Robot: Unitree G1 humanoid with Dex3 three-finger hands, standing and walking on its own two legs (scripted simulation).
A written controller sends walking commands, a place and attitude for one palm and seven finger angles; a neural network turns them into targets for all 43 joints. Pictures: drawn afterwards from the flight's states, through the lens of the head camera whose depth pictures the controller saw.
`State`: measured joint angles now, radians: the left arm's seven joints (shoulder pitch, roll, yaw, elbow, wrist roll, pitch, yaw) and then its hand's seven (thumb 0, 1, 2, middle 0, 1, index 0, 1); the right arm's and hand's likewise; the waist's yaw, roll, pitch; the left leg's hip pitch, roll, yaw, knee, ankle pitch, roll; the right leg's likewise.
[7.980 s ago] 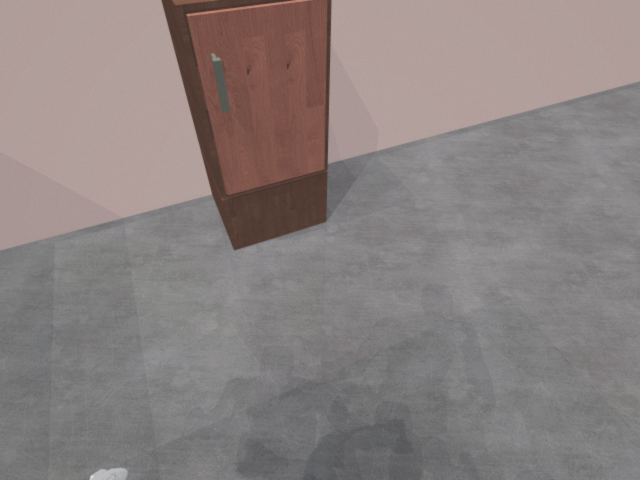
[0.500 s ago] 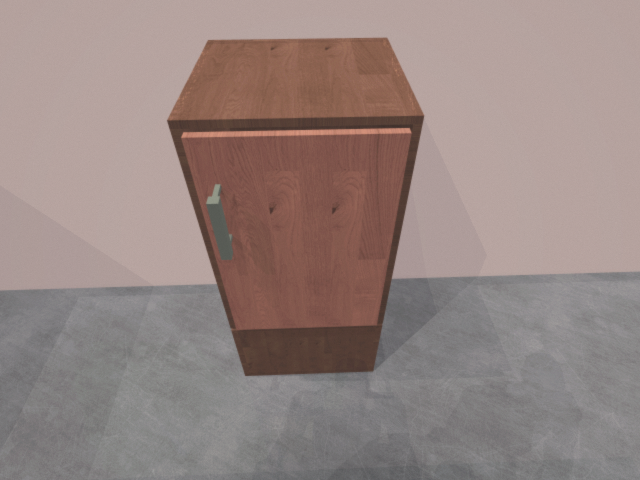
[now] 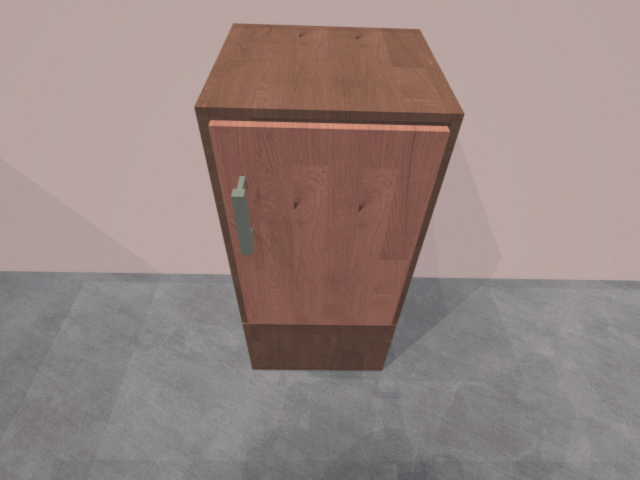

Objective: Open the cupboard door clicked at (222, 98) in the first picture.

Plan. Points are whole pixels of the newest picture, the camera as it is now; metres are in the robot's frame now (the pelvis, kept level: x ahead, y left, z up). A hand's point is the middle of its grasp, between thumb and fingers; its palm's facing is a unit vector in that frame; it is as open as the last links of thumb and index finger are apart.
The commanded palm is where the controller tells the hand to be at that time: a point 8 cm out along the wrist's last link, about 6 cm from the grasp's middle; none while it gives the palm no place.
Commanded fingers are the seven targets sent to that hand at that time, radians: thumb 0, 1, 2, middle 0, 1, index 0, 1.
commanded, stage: look again from close up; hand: left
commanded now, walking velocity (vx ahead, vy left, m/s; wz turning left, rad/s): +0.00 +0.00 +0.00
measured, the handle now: (244, 216) +0.56 +0.17 -0.02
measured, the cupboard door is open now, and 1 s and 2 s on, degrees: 0 0 0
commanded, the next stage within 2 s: shuffle to correct the standing spot in 0.26 s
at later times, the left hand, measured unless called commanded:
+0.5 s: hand out of the picture -0.06 +0.20 -0.16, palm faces +0.02 -0.98 -0.21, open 7.4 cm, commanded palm none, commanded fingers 0.00 0.90 0.90 -0.20 -0.30 -0.20 -0.30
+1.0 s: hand out of the picture -0.03 +0.14 -0.17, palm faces +0.03 -0.99 -0.15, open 7.4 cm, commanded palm none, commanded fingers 0.00 0.90 0.90 -0.20 -0.30 -0.20 -0.30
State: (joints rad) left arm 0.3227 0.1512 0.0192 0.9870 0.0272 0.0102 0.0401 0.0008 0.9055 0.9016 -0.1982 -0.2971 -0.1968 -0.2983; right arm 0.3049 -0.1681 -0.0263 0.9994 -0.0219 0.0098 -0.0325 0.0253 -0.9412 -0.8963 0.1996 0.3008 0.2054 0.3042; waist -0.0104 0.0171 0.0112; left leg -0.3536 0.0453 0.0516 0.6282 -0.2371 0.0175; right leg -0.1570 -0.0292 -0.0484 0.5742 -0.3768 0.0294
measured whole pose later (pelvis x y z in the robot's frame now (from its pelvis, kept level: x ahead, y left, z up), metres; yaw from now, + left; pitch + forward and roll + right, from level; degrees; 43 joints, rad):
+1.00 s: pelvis -0.03 -0.02 +0.00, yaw -2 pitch -1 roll +0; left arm 0.40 0.11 0.05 1.00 0.04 0.01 0.00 0.00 0.91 0.90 -0.20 -0.30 -0.20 -0.30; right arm 0.37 -0.13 -0.05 1.08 -0.03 0.02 -0.03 0.00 -0.91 -0.90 0.20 0.30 0.21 0.30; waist -0.02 0.01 -0.04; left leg -0.37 0.07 0.11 0.59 -0.26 0.02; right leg -0.25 -0.03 -0.10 0.56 -0.40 -0.04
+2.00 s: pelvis +0.04 -0.05 +0.02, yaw +1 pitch -2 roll +0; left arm 0.34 0.10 -0.01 1.12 0.02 -0.02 0.04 0.00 0.91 0.90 -0.20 -0.30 -0.20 -0.30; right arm 0.29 -0.13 -0.01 1.15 -0.01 0.01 -0.03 0.01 -0.92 -0.90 0.20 0.30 0.20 0.30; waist 0.00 0.01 0.02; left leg -0.17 0.06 0.12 0.44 -0.23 -0.01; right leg -0.15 -0.02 -0.09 0.40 -0.22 -0.01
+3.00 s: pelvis +0.05 -0.03 +0.01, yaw +1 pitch -1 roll +0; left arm 0.30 0.13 -0.01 1.12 0.02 -0.01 0.03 0.00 0.91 0.90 -0.20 -0.30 -0.20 -0.30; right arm 0.27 -0.14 0.01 1.14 -0.01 -0.02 -0.02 0.01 -0.92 -0.90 0.20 0.30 0.20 0.30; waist 0.00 -0.01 0.04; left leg -0.16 0.03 0.13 0.44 -0.26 0.02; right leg -0.17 -0.05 -0.07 0.46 -0.27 0.01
